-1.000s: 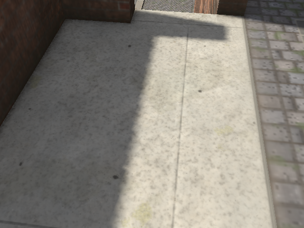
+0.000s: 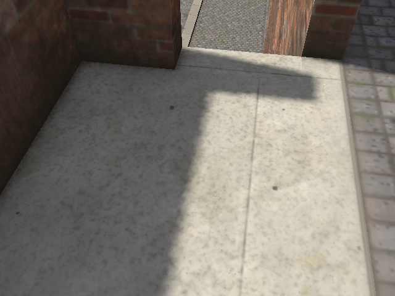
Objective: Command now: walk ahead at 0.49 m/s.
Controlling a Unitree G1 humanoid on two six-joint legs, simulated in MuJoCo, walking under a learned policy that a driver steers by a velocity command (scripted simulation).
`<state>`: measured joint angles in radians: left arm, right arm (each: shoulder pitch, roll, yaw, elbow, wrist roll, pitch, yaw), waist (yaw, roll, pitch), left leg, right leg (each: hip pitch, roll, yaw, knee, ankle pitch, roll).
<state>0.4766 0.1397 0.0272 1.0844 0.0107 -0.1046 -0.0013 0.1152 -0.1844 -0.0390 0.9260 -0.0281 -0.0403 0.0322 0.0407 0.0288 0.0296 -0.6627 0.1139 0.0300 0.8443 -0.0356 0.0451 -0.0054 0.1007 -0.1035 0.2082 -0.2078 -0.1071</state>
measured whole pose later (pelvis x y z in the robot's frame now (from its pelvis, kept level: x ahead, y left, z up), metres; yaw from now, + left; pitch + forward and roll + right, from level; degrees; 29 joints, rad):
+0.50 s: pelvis +0.29 +0.05 +0.00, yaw +0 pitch -1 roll +1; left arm 0.19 0.20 0.05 0.95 0.03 -0.05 -0.02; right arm 0.42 -0.17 -0.05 1.07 -0.01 -0.10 0.01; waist -0.02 -0.03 0.04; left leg -0.08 -0.09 0.11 0.26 -0.18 0.11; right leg -0.63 -0.11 -0.01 1.00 -0.14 -0.05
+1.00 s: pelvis +0.56 -0.01 +0.00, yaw +0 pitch -1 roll +0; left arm 0.35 0.19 0.05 1.04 0.01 -0.10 0.00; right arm 0.24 -0.21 -0.06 0.97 -0.04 -0.06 0.02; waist 0.00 0.03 0.04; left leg -0.54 0.08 0.00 1.08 -0.23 0.06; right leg -0.15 0.07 -0.11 0.32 -0.17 -0.11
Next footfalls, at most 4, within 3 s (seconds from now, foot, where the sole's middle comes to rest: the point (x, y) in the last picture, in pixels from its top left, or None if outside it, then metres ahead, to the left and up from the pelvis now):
0.22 left None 0.30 0.11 -0.78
0.78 right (236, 266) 0.61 -0.07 -0.78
1.34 left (190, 192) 0.91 0.11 -0.78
1.92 right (237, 142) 1.19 -0.09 -0.78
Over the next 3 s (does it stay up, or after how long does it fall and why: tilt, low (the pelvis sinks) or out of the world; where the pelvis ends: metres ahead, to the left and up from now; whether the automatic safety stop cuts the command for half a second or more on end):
stays up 1.63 -0.12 -0.03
